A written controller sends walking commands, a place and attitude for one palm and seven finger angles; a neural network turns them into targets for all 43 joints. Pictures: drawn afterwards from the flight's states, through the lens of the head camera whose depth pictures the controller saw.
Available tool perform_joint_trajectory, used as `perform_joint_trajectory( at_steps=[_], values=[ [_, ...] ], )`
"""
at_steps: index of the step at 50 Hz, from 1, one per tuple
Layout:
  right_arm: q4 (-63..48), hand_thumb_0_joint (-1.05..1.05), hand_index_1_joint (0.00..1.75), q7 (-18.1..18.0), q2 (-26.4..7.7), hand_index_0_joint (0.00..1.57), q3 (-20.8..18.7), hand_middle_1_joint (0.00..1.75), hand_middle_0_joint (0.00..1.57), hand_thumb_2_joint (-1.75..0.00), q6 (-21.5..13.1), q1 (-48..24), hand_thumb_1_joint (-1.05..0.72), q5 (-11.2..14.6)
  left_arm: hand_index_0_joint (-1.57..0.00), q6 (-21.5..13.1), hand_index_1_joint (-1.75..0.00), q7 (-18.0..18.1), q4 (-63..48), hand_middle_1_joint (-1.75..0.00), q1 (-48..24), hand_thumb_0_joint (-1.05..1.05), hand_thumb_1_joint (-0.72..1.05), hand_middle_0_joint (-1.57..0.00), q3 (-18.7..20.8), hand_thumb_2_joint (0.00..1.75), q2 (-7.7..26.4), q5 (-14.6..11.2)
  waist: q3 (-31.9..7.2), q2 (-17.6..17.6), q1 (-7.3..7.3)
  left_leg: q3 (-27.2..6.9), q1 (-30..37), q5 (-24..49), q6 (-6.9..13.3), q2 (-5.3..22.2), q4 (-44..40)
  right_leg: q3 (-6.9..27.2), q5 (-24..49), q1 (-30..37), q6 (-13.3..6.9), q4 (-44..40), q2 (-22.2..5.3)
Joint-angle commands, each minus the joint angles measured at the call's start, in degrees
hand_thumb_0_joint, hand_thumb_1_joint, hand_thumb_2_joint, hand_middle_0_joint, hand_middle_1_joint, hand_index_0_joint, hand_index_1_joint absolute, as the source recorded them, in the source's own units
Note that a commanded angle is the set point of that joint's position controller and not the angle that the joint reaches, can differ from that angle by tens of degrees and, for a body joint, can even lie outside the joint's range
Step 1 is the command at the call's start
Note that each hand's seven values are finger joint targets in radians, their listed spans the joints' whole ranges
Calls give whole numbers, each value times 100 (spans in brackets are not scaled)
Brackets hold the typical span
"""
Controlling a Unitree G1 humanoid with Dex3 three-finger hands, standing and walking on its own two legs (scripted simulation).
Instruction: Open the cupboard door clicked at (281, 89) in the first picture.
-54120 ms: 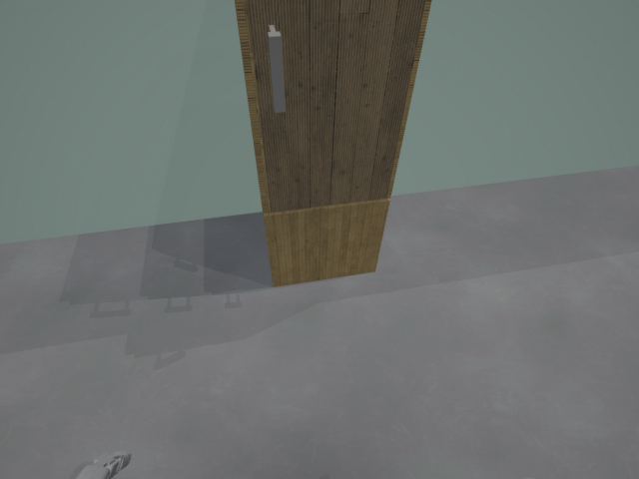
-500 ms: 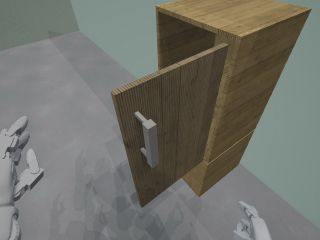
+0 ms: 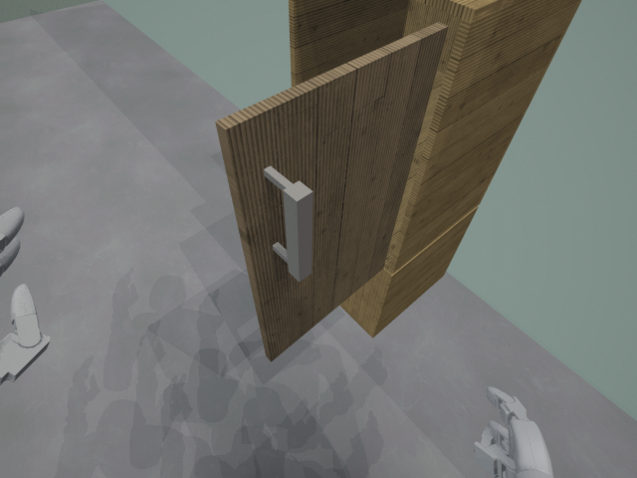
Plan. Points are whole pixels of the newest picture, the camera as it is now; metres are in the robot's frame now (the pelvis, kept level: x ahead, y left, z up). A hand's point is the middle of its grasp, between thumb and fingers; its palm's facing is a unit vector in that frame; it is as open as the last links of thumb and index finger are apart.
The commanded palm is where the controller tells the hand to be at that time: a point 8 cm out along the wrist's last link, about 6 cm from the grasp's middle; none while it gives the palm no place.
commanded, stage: step back with the hand held close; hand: left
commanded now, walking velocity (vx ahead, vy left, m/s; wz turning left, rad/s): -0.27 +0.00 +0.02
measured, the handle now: (287, 226) +0.39 +0.07 +0.10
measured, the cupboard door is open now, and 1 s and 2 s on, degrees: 92 92 92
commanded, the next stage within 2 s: stop stepping back and stand still in 0.58 s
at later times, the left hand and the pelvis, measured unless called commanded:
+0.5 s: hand out of the picture +0.10 +0.29 +0.18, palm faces +0.49 -0.73 -0.47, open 7.4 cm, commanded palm +0.02 +0.32 +0.18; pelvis -0.10 +0.01 -0.01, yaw +3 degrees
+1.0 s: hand out of the picture +0.00 +0.27 +0.17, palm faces +0.34 -0.80 -0.49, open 7.4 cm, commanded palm -0.06 +0.31 +0.18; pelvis -0.21 +0.01 +0.00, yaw -2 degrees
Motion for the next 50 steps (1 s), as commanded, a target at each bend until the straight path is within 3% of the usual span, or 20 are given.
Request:
perform_joint_trajectory(
  at_steps=[1, 8, 14, 17, 18, 19, 22, 29, 30, 32, 34, 35, 36, 38, 40, 41, 43, 44, 47, 50],
  values=[
    [-941, 0, 30, -23, -732, 20, -201, 30, 20, -90, -407, -451, -90, -30, -20, -459, -30, 203, -1209, -30, -16, 0, 90, -20, 839, 90, 859, 39, -994, 516, 64, -751, -867, -217, 153, 759, -940, 295, 319, 1110, -63, 387, -93],
    [-952, 0, 30, 3, -807, 20, -218, 30, 20, -90, -604, -286, -90, -43, -20, -634, -30, 243, -1157, -30, -516, 0, 90, -20, 777, 90, 741, 222, -487, 299, -27, -841, -2036, -2572, 291, 713, -740, 651, -1268, 865, -119, 296, -176],
    [-629, 0, 30, 7, -637, 20, -143, 30, 20, -90, -678, -136, -90, -99, -20, -744, -30, 369, -1423, -30, -716, 0, 90, -20, 726, 90, 889, 127, -794, -427, -122, -347, 409, -1277, -132, 54, 1286, 1030, -2088, -1653, -584, -881, -1030],
    [-766, 0, 30, -69, -761, 20, -105, 30, 20, -90, -724, -227, -90, -128, -20, -786, -30, 405, -1573, -30, -595, 0, 90, -20, 882, 90, 938, 95, -666, 963, -88, -1540, -937, -2599, 190, 861, -798, 340, -2113, -734, -133, 731, -179],
    [-848, 0, 30, -80, -871, 20, -151, 30, 20, -90, -785, -319, -90, -160, -20, -796, -30, 400, -1689, -30, -661, 0, 90, -20, 966, 90, 885, 172, -689, 2158, -57, -2708, -2451, -4021, 578, 1721, -2307, 35, -1629, 553, 75, 2772, 493],
    [-800, 0, 30, -92, -714, 20, -187, 30, 20, -90, -840, -321, -90, -184, -20, -792, -30, 426, -1680, -30, -864, 0, 90, -20, 1158, 90, 1160, 285, -621, 2184, -73, -3223, -2931, -3906, 820, 2122, -2839, 300, -1635, 781, 64, 4381, 630],
    [-585, 0, 30, 65, -671, 20, -317, 30, 20, -90, -985, -333, -90, -107, -20, -797, -30, 386, -1402, -30, -541, 0, 90, -20, 1136, 90, 1054, 139, -1081, 799, 42, -1965, -1281, -2256, 606, 1671, -1874, 362, -1943, -68, -36, 4339, 570],
    [-317, 0, 30, 219, -555, 20, -171, 30, 20, -90, -1031, -298, -90, -127, -20, -652, -30, 257, -1297, -30, -342, 0, 90, -20, 577, 90, 711, -148, -1094, 1510, 21, -918, -80, -1187, -205, 1045, -1989, -293, -2172, 684, -367, -86, 588],
    [-259, 0, 30, 245, -533, 20, -154, 30, 20, -90, -1004, -226, -90, -109, -20, -694, -30, 214, -1332, -30, -502, 0, 90, -20, 540, 90, 779, -161, -1147, 1037, 1, -611, 261, -667, -399, 790, -1318, 33, -1807, 528, -524, -1063, 240],
    [-180, 0, 30, 174, -467, 20, -100, 30, 20, -90, -893, -424, -90, -67, -20, -796, -30, 207, -1401, -30, -808, 0, 90, -20, 756, 90, 1293, -146, -884, -1065, 101, -251, 246, -781, -502, 70, 1885, 2122, -1, -806, -1083, -1787, -1741],
    [-226, 0, 30, 112, -299, 20, 145, 30, 20, -90, -1027, -606, -90, -257, -20, -944, -30, 283, -1340, -30, -1001, 0, 90, -20, 1207, 90, 1706, 1, -927, -730, 180, -153, -1080, -1496, -407, 1, 2743, 1431, 4214, 282, -1057, -715, -1868],
    [-222, 0, 30, 59, -327, 20, -15, 30, 20, -90, -951, -268, -90, -58, -20, -724, -30, 161, -959, -30, -806, 0, 90, -20, 803, 90, 1171, -28, -1449, -1608, 46, -294, -1093, -1071, -362, -1, 2435, 543, 4315, 1119, -780, -149, -1393],
    [-513, 0, 30, 6, -410, 20, -39, 30, 20, -90, -893, -480, -90, 12, -20, -569, -30, 115, -1094, -30, -634, 0, 90, -20, 836, 90, 1107, -35, -1307, -1721, 38, -78, -799, -669, -316, 0, 1857, 409, 4338, 1229, -676, 121, -1077],
    [-442, 0, 30, -100, -450, 20, 51, 30, 20, -90, -854, -559, -90, -7, -20, -448, -30, 113, -1104, -30, -528, 0, 90, -20, 935, 90, 1090, -93, -1212, -544, -130, 257, 357, 612, -192, -280, 312, 65, 3861, 740, -387, 668, -680],
    [-503, 0, 30, -68, -664, 20, -25, 30, 20, -90, -955, -346, -90, -39, -20, -426, -30, 117, -1369, -30, -205, 0, 90, -20, 893, 90, 1015, -152, -1606, 1651, -35, -1151, 1796, 3985, 300, 960, -589, -141, -156, -169, 14, 2006, 74],
    [-476, 0, 30, 26, -636, 20, -54, 30, 20, -90, -1044, -107, -90, -86, -20, -470, -30, 138, -1464, -30, -337, 0, 90, -20, 848, 90, 1066, -99, -1627, 1700, -8, -1841, 1723, 3926, 531, 1440, -869, 258, -2316, -327, -68, 2456, 280],
    [-404, 0, 30, 74, -632, 20, -94, 30, 20, -90, -1182, -89, -90, -92, -20, -520, -30, 203, -1263, -30, -456, 0, 90, -20, 956, 90, 1048, -83, -1235, 827, -9, -2037, 1282, 1896, 526, 1497, -1408, 273, -2404, -463, -72, 2222, 303],
    [-412, 0, 30, 70, -627, 20, -67, 30, 20, -90, -1241, -169, -90, -154, -20, -522, -30, 210, -1434, -30, -196, 0, 90, -20, 1165, 90, 1313, -146, -1401, 1077, -2, -2125, 1061, 1001, 348, 1450, -1661, 295, -2209, -213, -69, 2106, 203],
    [-546, 0, 30, 110, -595, 20, -56, 30, 20, -90, -1109, -292, -90, -151, -20, -460, -30, 256, -1453, -30, 395, 0, 90, -20, 973, 90, 993, -71, -983, 1344, 10, -1388, -550, -2112, -68, 1078, -2558, -160, -1802, 981, -144, 1613, 382],
    [-606, 0, 30, 108, -636, 20, -105, 30, 20, -90, -938, -348, -90, -163, -20, -435, -30, 264, -1177, -30, 534, 0, 90, -20, 849, 90, 882, -3, -657, 1469, 27, -811, -1673, -2774, -277, 756, -2403, -636, -1885, 1982, -281, 718, 548]
  ],
)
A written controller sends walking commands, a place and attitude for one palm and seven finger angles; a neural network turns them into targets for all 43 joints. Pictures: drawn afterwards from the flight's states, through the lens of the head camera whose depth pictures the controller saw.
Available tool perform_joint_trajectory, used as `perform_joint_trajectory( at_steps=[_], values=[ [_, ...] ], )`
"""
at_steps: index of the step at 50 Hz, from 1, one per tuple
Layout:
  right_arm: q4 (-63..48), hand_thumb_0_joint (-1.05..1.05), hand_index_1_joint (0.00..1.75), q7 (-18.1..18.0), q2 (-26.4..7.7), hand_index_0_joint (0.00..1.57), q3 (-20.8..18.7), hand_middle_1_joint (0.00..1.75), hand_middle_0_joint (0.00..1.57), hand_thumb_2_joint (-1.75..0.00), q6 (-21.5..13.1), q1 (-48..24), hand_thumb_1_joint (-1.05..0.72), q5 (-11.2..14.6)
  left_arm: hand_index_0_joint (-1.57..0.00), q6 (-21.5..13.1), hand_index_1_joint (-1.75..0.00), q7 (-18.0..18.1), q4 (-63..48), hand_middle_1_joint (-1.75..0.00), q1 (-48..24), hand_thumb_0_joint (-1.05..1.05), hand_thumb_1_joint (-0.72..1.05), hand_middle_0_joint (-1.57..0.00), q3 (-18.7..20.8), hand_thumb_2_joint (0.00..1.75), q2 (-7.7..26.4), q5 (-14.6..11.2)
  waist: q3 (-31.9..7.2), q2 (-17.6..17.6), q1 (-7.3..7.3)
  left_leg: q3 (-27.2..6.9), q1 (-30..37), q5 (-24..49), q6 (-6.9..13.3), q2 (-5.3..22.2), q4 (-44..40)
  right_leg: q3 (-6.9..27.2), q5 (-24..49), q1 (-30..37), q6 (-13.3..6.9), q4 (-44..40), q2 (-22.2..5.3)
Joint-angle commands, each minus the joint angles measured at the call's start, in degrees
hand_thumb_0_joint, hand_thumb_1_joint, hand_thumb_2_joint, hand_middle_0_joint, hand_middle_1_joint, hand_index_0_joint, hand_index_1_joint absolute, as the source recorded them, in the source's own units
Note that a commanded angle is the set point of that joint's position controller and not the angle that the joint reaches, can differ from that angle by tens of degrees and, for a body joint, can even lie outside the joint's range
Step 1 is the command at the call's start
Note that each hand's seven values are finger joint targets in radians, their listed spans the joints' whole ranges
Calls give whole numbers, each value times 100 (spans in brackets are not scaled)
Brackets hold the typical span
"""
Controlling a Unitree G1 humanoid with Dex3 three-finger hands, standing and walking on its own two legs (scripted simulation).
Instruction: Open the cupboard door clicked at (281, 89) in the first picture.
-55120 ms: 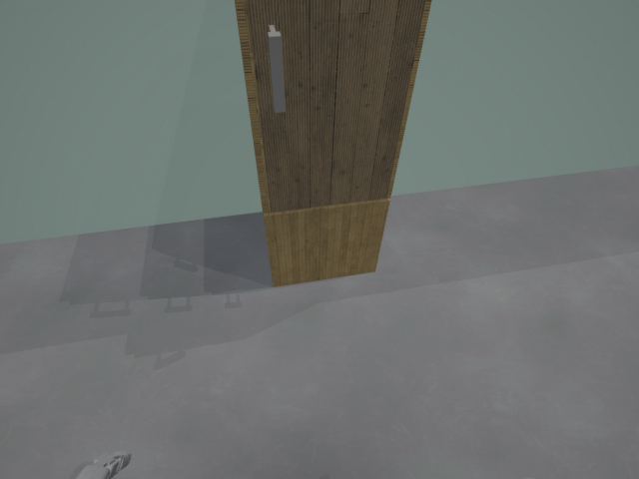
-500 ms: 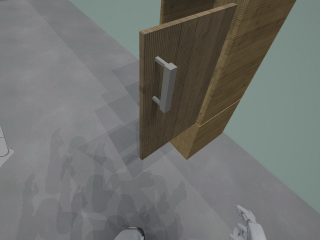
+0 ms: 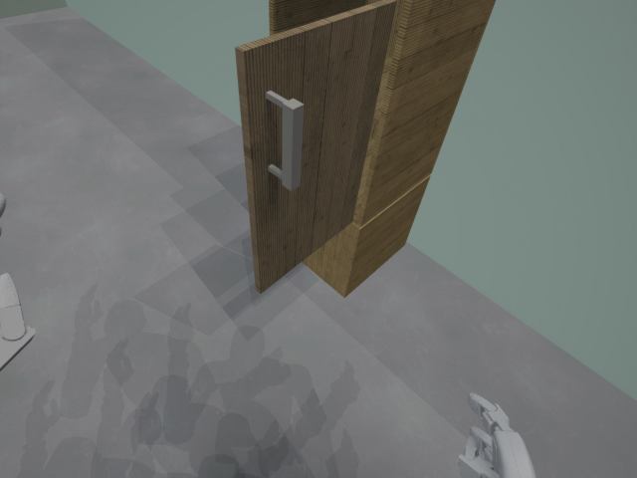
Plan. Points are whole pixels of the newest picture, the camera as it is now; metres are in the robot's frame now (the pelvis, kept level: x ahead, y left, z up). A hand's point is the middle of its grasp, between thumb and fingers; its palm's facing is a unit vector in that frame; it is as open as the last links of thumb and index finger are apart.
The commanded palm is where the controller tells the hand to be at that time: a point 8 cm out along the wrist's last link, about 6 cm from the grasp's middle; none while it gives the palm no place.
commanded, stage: stop stepping back and stand still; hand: left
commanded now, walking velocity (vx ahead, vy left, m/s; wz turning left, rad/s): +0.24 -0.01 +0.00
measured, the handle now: (282, 142) +0.60 +0.07 +0.10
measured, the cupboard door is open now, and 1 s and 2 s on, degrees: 92 92 92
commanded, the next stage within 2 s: let the arm hang, fingers relaxed in 0.54 s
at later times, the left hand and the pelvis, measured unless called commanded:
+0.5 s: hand out of the picture +0.14 +0.28 +0.17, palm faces +0.46 -0.73 -0.50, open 7.4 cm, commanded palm +0.07 +0.32 +0.18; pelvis -0.05 +0.01 -0.01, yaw +2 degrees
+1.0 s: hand out of the picture -0.01 +0.20 -0.16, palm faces +0.17 -0.96 -0.20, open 6.8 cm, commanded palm none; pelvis -0.06 +0.01 -0.01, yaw +8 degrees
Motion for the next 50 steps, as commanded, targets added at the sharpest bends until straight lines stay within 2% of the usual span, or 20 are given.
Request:
perform_joint_trajectory(
  at_steps=[1, 2, 3, 4, 9, 15, 18, 24, 25, 27, 28, 31, 32, 34, 36, 39, 43, 45, 47, 50],
  values=[
    [-831, 0, 30, -30, -856, 20, -339, 30, 20, -90, -49, -622, -90, -8, -20, -306, -30, 141, -865, -30, 491, 0, 90, -20, 606, 90, 692, 62, -419, 1360, 327, -611, -1608, -3564, -465, 755, -1075, -403, -140, 1912, -202, -1153, 160],
    [-804, 0, 30, -38, -802, 20, -355, 30, 20, -90, 15, -582, -90, 4, -20, -285, -30, 127, -851, -30, 343, 0, 90, -20, 575, 90, 750, 93, -405, 421, 318, -243, -1258, -3073, -451, 354, 401, 245, -413, 1257, -439, -2073, -378],
    [-760, 0, 30, -52, -794, 20, -396, 30, 20, -90, 106, -595, -90, 25, -20, -265, -30, 101, -828, -30, 134, 0, 90, -20, 619, 90, 907, 103, -323, -1092, 307, -160, -890, -2337, -438, -45, 2937, 2404, -1530, -254, -968, -3230, -1825],
    [-645, 0, 30, -74, -927, 20, -411, 30, 20, -90, 128, -665, -90, -44, -20, -296, -30, 101, -907, -30, -393, 0, 90, -20, 668, 90, 902, 24, 21, -1179, 309, -470, -1302, -2173, -463, 18, 4283, 3245, -1614, -1054, -1289, -3637, -2546],
    [-459, 0, 30, -160, -769, 20, -298, 30, 20, -90, -32, -537, -90, -14, -20, -416, -30, 47, -242, -30, -1366, 0, 90, -20, 188, 90, 599, 156, -246, -174, 69, -79, -547, -1371, -348, 531, 3219, 1268, -1394, -1052, -623, -3039, -1583],
    [-461, 0, 30, -330, -766, 20, -247, 30, 20, -90, -318, -295, -90, -69, -20, -461, -30, 244, -615, -30, -992, 0, 90, -20, 216, 90, 572, 220, -410, 38, 224, 350, 663, -1967, -105, 266, 234, 881, -733, -171, -527, -2212, -1174],
    [-701, 0, 30, -221, -920, 20, -299, 30, 20, -90, -286, -276, -90, -16, -20, -617, -30, 270, -1265, -30, -998, 0, 90, -20, 530, 90, 760, 191, -433, 1817, 231, -2161, 1200, -1072, 519, 1944, -619, -240, 421, -1034, 57, 322, -135],
    [-552, 0, 30, -49, -847, 20, -296, 30, 20, -90, -258, -370, -90, 48, -20, -487, -30, 174, -807, -30, -352, 0, 90, -20, 614, 90, 694, 157, -250, 1462, 243, -493, -90, -648, 192, 1346, 235, -348, 1068, 591, 87, -1069, -117],
    [-557, 0, 30, -35, -847, 20, -322, 30, 20, -90, -228, -381, -90, 63, -20, -471, -30, 149, -607, -30, -276, 0, 90, -20, 508, 90, 620, 152, -271, 1002, 235, -307, -429, -927, 57, 1086, 687, -13, 1274, 970, -3, -1450, -254],
    [-611, 0, 30, -5, -750, 20, -348, 30, 20, -90, -149, -393, -90, 90, -20, -417, -30, 142, -420, -30, -367, 0, 90, -20, 624, 90, 844, 117, -487, -859, 204, 87, -1137, -2289, -254, 224, 2534, 2548, 1252, 1006, -729, -2442, -1772],
    [-501, 0, 30, -2, -735, 20, -367, 30, 20, -90, -142, -373, -90, 87, -20, -448, -30, 132, -319, -30, -598, 0, 90, -20, 638, 90, 796, 79, -600, -856, 277, -172, -1002, -2569, -273, 257, 3452, 2788, 557, 694, -863, -2807, -2057],
    [-428, 0, 30, 19, -704, 20, -292, 30, 20, -90, -54, -368, -90, 85, -20, -444, -30, 93, 22, -30, -329, 0, 90, -20, 488, 90, 555, 88, -398, -517, 185, -334, -873, -1962, -328, 520, 3313, 1839, 1059, 383, -826, -2587, -1783],
    [708, 0, 30, 593, -1077, 20, -494, 30, 20, -90, 108, -278, -90, 34, -20, 607, -30, -545, 3553, -30, -1235, 0, 90, -20, -1527, 90, -644, 649, -172, -50, -49, -237, -1288, -2572, -289, 959, 3402, 379, 3078, 11, -929, -1614, -2147],
    [638, 0, 30, 528, -539, 20, -337, 30, 20, -90, 648, 442, -90, 116, -20, 1069, -30, -726, 3673, -30, -1303, 0, 90, -20, -1743, 90, -941, 507, -337, -454, -175, -11, 25, -1967, -346, 433, 2248, 131, 2300, -581, -758, -1419, -1217],
    [551, 0, 30, 529, -502, 20, -219, 30, 20, -90, 819, 539, -90, 6, -20, 1158, -30, -749, 4155, -30, -1431, 0, 90, -20, -1977, 90, -1029, 394, -160, -369, -157, -68, 626, -1142, -236, 468, 1202, -49, 877, -1242, -405, -1018, -1163],
    [399, 0, 30, 427, -1394, 20, -372, 30, 20, -90, 777, 147, -90, -260, -20, 1120, -30, -791, 4919, -30, -1669, 0, 90, -20, -2126, 90, -1023, 362, -142, 739, 71, -2862, -293, -575, 1029, 2393, -390, 339, -202, -1210, 53, 1316, -384],
    [840, 0, 30, 332, -1015, 20, -188, 30, 20, -90, 717, -180, -90, -189, -20, 1003, -30, -802, 6333, -30, -1616, 0, 90, -20, -2124, 90, -806, 421, -719, 1094, 422, -1062, -314, 1085, 220, 1228, 369, 394, 1780, 505, 84, -378, -402],
    [1074, 0, 30, 339, -725, 20, -176, 30, 20, -90, 770, -20, -90, -57, -20, 917, -30, -756, 7018, -30, -1383, 0, 90, -20, -2194, 90, -581, 400, -972, 224, 378, -351, -247, -579, -207, 548, 957, 1214, 2823, 911, -205, -1206, -1021],
    [1461, 0, 30, 315, -458, 20, -171, 30, 20, -90, 911, 352, -90, -5, -20, 873, -30, -739, 7521, -30, -1746, 0, 90, -20, -2260, 90, -547, 368, -766, -417, 116, -140, 386, -1894, -333, 250, 1425, 1821, 1700, 118, -680, -2257, -1617],
    [1855, 0, 30, 327, -256, 20, -214, 30, 20, -90, 979, 638, -90, -71, -20, 892, -30, -686, 7838, -30, -2003, 0, 90, -20, -2227, 90, -887, 389, -444, 254, -7, -253, 854, -1120, -240, 381, 892, 1227, 1255, -233, -525, -2272, -1219]
  ],
)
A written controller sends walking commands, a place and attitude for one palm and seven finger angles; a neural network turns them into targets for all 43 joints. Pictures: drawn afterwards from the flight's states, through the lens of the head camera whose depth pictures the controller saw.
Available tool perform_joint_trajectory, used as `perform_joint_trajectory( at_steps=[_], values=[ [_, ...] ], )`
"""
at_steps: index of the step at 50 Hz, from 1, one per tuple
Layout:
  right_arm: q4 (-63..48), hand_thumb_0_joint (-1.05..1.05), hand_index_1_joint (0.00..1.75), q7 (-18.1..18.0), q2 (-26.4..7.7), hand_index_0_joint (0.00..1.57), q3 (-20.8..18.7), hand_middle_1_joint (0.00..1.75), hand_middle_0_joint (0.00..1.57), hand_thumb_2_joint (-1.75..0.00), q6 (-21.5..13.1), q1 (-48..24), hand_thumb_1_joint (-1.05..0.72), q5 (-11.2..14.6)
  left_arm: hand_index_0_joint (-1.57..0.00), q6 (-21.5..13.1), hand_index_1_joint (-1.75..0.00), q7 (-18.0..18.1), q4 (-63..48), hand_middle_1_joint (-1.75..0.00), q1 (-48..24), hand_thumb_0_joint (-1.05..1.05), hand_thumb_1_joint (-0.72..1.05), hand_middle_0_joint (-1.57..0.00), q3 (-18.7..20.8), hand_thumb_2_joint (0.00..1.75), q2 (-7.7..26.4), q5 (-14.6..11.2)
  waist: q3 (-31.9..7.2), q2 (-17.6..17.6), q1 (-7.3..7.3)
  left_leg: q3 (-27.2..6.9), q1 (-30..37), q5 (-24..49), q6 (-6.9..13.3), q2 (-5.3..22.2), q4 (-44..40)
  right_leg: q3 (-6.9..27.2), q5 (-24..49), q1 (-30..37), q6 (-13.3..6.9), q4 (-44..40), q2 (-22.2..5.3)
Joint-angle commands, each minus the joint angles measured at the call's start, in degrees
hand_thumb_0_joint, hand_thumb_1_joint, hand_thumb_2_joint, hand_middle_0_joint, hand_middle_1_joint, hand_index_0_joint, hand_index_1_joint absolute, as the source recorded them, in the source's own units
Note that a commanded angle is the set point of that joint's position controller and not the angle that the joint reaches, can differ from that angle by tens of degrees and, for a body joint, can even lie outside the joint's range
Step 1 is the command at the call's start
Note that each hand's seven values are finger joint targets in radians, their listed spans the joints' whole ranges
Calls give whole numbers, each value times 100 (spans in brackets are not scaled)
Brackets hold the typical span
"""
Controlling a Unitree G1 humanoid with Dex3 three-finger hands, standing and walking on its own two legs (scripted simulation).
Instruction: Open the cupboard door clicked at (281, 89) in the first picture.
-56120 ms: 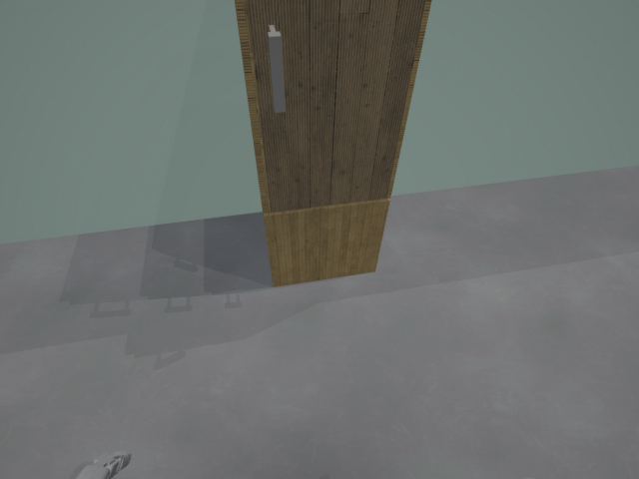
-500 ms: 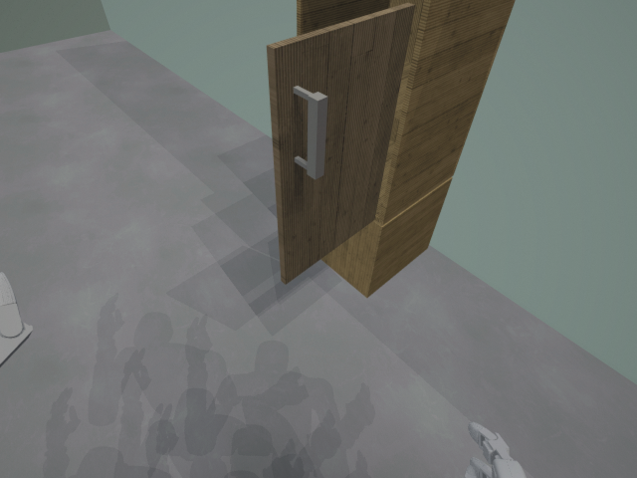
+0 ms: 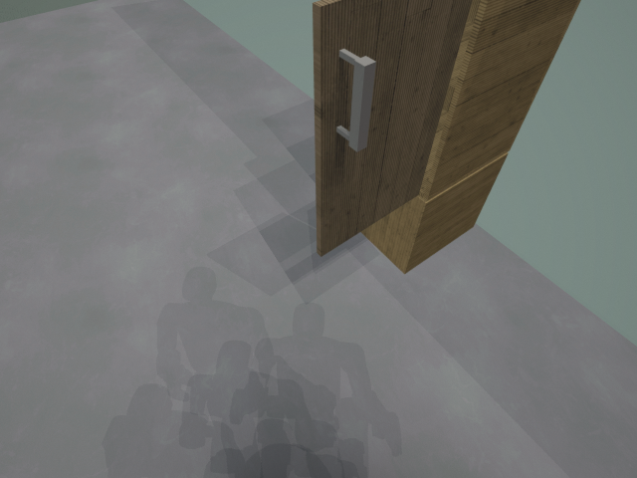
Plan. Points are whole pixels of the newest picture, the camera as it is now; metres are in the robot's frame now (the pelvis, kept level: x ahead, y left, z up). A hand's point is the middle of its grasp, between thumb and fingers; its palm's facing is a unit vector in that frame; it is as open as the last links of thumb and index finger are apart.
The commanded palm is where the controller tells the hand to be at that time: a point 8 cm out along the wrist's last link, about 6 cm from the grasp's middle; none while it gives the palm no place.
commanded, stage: let the arm hang, fingers relaxed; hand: left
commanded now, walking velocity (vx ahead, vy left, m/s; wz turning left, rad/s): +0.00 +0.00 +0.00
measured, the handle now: (352, 102) +0.67 -0.03 +0.11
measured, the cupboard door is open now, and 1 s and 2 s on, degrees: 92 92 92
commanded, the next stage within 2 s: look to check the result in 0.74 s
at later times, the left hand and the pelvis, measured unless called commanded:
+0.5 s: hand out of the picture +0.03 +0.20 -0.15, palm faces +0.00 -0.97 -0.23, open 7.3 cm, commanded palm none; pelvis +0.01 +0.02 +0.02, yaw -2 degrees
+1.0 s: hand out of the picture +0.05 +0.23 -0.15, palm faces +0.00 -0.97 -0.25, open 7.3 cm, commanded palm none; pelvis +0.02 +0.03 +0.02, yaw -1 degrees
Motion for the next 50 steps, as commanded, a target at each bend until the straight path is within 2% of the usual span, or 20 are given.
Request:
perform_joint_trajectory(
  at_steps=[1, 3, 4, 8, 13, 18, 24, 31, 36, 39, 43, 48, 50],
  values=[
    [73, 0, 30, -38, -315, 20, -147, 30, 20, -90, -121, 371, -90, 1, -20, -170, -30, 57, 162, -30, -179, 0, 90, -20, 143, 90, 912, 19, -646, 151, -160, -207, 861, 590, 115, 222, -661, 1330, 86, 217, -99, -1700, -896],
    [226, 0, 30, -51, -385, 20, -155, 30, 20, -90, -123, 307, -90, -4, -20, -151, -30, 68, 429, -30, -141, 0, 90, -20, 86, 90, 845, -2, -465, 225, -63, -357, 611, 468, 143, 387, -1025, 1125, -103, 418, 41, -1776, -702],
    [276, 0, 30, -48, -452, 20, -176, 30, 20, -90, -113, 297, -90, -2, -20, -135, -30, 77, 545, -30, -149, 0, 90, -20, 93, 90, 879, 9, -391, 114, -32, -405, 508, 291, 141, 448, -1148, 1060, -421, 471, 59, -1883, -654],
    [575, 0, 30, -61, -447, 20, -170, 30, 20, -90, -128, 428, -90, -7, -20, -104, -30, 66, 973, -30, -121, 0, 90, -20, 91, 90, 917, -7, 36, -35, 4, -367, 382, 141, 159, 436, -1430, 1035, -673, 447, 54, -2030, -616],
    [829, 0, 30, -78, -478, 20, -162, 30, 20, -90, -188, 542, -90, -2, -20, -129, -30, 73, 1303, -30, -86, 0, 90, -20, 100, 90, 934, -19, -84, -62, 25, -361, 487, 295, 171, 467, -1613, 984, -426, 676, 55, -1982, -598],
    [970, 0, 30, -100, -441, 20, -146, 30, 20, -90, -221, 505, -90, 4, -20, -134, -30, 83, 1506, -30, -38, 0, 90, -20, 82, 90, 857, -22, -2, 27, 61, -385, 489, 435, 168, 503, -1754, 923, -82, 762, 63, -1878, -583],
    [1045, 0, 30, -112, -403, 20, -139, 30, 20, -90, -234, 492, -90, 16, -20, -115, -30, 95, 1629, -30, 4, 0, 90, -20, 72, 90, 816, -13, 84, 136, 89, -430, 430, 309, 172, 538, -1882, 858, 5, 779, 87, -1768, -549],
    [1061, 0, 30, -118, -406, 20, -158, 30, 20, -90, -253, 457, -90, 18, -20, -140, -30, 92, 1664, -30, -1, 0, 90, -20, 77, 90, 787, -2, 22, 52, 53, -391, 536, 398, 171, 523, -1864, 875, 104, 764, 103, -1759, -574],
    [1047, 0, 30, -119, -478, 20, -178, 30, 20, -90, -270, 383, -90, 26, -20, -158, -30, 88, 1665, -30, -21, 0, 90, -20, 88, 90, 842, 0, -22, 54, 55, -421, 554, 452, 185, 528, -1867, 874, 171, 818, 97, -1753, -590],
    [1009, 0, 30, -126, -591, 20, -200, 30, 20, -90, -294, 296, -90, 37, -20, -185, -30, 87, 1649, -30, -33, 0, 90, -20, 101, 90, 905, 0, -162, 146, 62, -441, 686, 726, 197, 564, -1829, 846, 469, 897, 88, -1690, -589],
    [1027, 0, 30, -123, -668, 20, -200, 30, 20, -90, -295, 178, -90, 34, -20, -179, -30, 72, 1669, -30, -126, 0, 90, -20, 86, 90, 964, 0, -41, 110, 52, -485, 663, 651, 188, 582, -1900, 843, 402, 853, 105, -1715, -598],
    [1008, 0, 30, -112, -853, 20, -219, 30, 20, -90, -322, 28, -90, 37, -20, -207, -30, 59, 1647, -30, -244, 0, 90, -20, 106, 90, 1119, 2, -217, 23, 49, -506, 797, 890, 197, 617, -1914, 829, 612, 986, 99, -1695, -625],
    [989, 0, 30, -103, -898, 20, -227, 30, 20, -90, -320, -62, -90, 39, -20, -202, -30, 54, 1634, -30, -318, 0, 90, -20, 113, 90, 1182, 8, -135, 60, 58, -533, 754, 836, 199, 614, -1948, 815, 540, 972, 104, -1723, -637]
  ],
)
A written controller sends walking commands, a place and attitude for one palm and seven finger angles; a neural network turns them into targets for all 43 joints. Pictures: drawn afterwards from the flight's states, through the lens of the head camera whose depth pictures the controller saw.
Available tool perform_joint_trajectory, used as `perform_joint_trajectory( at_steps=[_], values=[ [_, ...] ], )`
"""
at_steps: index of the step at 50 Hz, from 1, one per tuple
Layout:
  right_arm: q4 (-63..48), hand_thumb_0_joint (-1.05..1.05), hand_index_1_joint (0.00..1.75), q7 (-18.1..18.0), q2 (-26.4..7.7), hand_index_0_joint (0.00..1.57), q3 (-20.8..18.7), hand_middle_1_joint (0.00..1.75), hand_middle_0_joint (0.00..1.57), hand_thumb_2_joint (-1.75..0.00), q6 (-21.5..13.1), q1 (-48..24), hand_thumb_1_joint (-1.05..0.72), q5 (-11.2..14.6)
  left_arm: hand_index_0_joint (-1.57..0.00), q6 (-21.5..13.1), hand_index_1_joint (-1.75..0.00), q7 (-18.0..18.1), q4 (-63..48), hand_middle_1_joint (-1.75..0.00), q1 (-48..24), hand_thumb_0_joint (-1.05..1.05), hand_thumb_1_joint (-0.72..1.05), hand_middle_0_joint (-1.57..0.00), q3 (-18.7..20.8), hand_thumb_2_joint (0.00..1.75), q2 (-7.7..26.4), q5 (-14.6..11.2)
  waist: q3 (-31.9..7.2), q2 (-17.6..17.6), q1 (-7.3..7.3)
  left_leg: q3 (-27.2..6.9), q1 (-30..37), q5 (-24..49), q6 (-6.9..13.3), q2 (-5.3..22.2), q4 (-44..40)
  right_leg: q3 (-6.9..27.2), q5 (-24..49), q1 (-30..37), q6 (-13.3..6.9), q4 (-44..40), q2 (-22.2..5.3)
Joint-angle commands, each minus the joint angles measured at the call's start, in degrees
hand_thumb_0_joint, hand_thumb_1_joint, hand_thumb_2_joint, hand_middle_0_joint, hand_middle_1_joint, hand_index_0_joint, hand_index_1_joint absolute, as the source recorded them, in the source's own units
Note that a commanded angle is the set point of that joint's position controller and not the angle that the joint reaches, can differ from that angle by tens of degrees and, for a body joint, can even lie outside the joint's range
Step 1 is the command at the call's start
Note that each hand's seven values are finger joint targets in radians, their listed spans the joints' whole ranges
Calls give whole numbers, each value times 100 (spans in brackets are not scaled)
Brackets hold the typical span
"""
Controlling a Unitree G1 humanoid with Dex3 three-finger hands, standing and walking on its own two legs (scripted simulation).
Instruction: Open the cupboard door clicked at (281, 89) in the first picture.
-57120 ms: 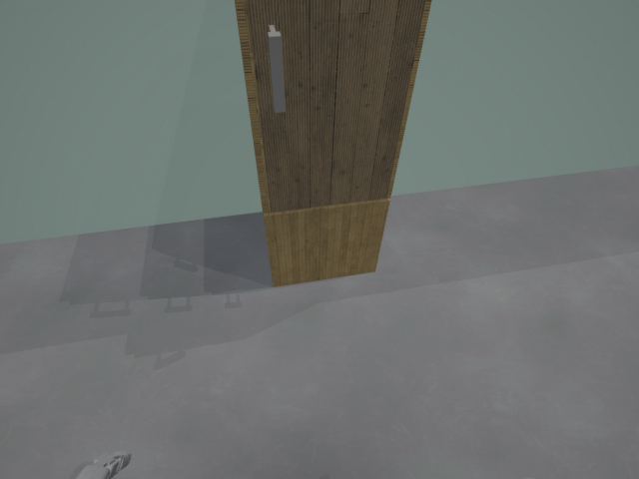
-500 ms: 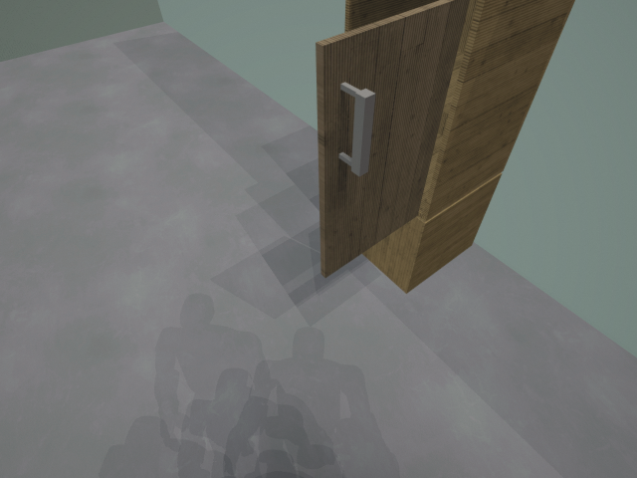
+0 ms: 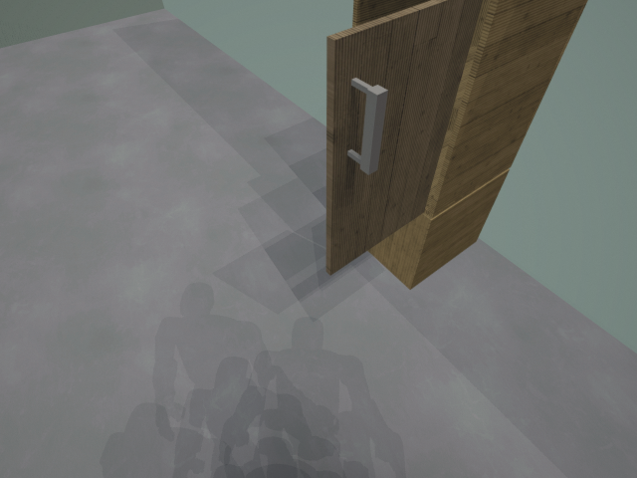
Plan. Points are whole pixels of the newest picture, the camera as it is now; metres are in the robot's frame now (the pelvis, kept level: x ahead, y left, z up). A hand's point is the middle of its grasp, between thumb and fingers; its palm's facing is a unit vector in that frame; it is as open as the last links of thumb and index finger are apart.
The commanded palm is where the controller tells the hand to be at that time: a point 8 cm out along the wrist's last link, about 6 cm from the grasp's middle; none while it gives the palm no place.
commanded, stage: look to check the result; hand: left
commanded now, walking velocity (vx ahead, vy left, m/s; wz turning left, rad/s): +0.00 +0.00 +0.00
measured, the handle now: (363, 127) +0.65 -0.04 +0.09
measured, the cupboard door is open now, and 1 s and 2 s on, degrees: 92 92 92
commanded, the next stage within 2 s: stand and wait in 0.30 s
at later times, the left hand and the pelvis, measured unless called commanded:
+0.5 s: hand out of the picture +0.09 +0.23 -0.15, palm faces +0.00 -0.94 -0.33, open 7.3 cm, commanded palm none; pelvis +0.02 -0.01 +0.00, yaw +1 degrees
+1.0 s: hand out of the picture +0.11 +0.22 -0.15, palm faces -0.02 -0.94 -0.34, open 7.3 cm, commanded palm none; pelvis +0.03 -0.02 +0.00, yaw +0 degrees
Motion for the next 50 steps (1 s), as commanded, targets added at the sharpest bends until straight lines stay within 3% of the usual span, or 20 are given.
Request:
perform_joint_trajectory(
  at_steps=[1, 22, 50],
  values=[
    [-181, 0, 30, -4, -868, 20, -108, 30, 20, -90, -94, 95, -90, -6, -20, -91, -30, 32, -251, -30, -2, 0, 90, -20, 138, 90, 944, -5, 3, -86, 8, -747, -179, 95, 26, 767, -618, 620, -37, 85, -197, -448, -569],
    [-269, 0, 30, 56, -1595, 20, -122, 30, 20, -90, -135, -659, -90, -7, -20, -176, -30, -22, -360, -30, -657, 0, 90, -20, 156, 90, 1617, -13, -448, -136, -3, -762, 293, 758, -17, 818, -677, 667, 662, 474, -208, -629, -694],
    [-277, 0, 30, 40, -1748, 20, -94, 30, 20, -90, -130, -758, -90, 13, -20, -210, -30, -4, -386, -30, -760, 0, 90, -20, 134, 90, 1800, -32, -630, -180, -11, -644, 561, 1112, -74, 854, -683, 695, 1465, 776, -212, -685, -719]
  ],
)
